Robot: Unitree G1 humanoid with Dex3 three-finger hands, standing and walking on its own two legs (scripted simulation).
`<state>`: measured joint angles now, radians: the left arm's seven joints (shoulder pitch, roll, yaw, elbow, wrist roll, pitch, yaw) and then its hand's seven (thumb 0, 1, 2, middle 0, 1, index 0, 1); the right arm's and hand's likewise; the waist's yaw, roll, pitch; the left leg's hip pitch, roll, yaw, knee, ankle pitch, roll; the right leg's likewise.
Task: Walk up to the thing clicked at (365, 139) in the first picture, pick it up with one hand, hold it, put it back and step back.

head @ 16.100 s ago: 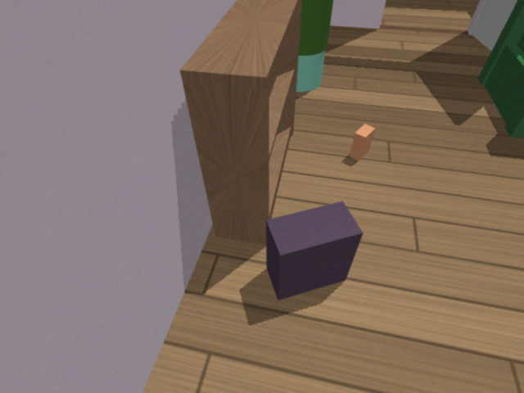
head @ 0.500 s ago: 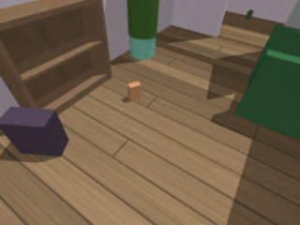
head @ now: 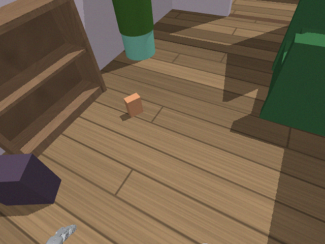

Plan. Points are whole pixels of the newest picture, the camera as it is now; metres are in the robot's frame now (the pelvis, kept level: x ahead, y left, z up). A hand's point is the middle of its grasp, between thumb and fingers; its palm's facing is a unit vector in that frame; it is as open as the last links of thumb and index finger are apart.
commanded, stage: walk up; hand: left
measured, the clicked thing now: (133, 105) +1.25 +0.31 -0.67
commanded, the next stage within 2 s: none
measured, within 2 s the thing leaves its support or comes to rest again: neither
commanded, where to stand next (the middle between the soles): +0.80 +0.02 m, yaw +2 degrees
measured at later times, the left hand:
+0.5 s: hand (76, 207) +0.28 +0.30 -0.15, palm faces -0.03 -0.94 -0.34, open 7.4 cm
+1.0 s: hand (102, 140) +0.49 +0.25 -0.10, palm faces +0.03 -0.91 -0.42, open 7.4 cm
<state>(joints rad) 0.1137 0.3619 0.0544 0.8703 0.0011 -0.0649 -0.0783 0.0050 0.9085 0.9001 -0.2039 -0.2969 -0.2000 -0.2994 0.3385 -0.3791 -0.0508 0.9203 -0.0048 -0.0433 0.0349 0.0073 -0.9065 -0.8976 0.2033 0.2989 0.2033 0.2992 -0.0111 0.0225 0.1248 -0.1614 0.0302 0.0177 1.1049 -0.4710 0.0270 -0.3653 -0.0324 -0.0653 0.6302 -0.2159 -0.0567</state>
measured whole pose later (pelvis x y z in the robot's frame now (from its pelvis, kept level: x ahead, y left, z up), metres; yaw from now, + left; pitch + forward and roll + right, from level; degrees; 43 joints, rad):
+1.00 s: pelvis +0.44 -0.02 +0.01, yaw +1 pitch -4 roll +1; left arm 0.31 0.37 0.04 0.85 0.01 -0.09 -0.05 0.00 0.91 0.90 -0.21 -0.30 -0.20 -0.30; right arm 0.30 -0.44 -0.06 0.86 0.00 -0.03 0.05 0.01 -0.91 -0.90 0.20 0.30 0.20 0.30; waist 0.04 0.07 0.08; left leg -0.44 0.03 -0.02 1.09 -0.36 0.03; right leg -0.27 -0.04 -0.08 0.55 -0.22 -0.03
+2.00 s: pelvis +0.70 +0.01 +0.01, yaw +3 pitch -3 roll +1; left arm 0.26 0.37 0.01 0.85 0.03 -0.06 -0.03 0.00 0.90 0.90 -0.21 -0.30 -0.20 -0.30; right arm 0.29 -0.41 -0.04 0.89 -0.02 -0.01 0.03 0.00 -0.91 -0.90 0.20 0.30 0.20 0.30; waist 0.02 0.05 0.10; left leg -0.40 0.03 0.01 0.89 -0.45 0.02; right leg -0.32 -0.03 -0.05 0.56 -0.18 -0.03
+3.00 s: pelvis +0.75 +0.03 +0.02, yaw +1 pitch -3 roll +0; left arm 0.09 0.34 0.00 1.14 0.01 -0.01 -0.01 0.00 0.91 0.90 -0.20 -0.30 -0.20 -0.30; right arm 0.10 -0.36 -0.01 1.15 -0.02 -0.02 0.01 0.00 -0.91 -0.90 0.20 0.30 0.20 0.30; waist -0.01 0.00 0.05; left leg -0.14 0.05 0.04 0.37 -0.17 -0.02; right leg -0.11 -0.01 0.00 0.37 -0.21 0.01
